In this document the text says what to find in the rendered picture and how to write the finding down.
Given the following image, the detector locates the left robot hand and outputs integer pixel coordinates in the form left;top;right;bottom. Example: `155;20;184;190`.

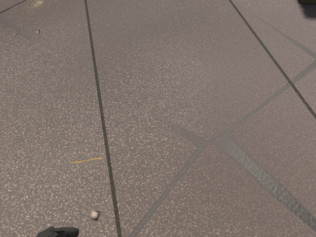
36;226;79;237

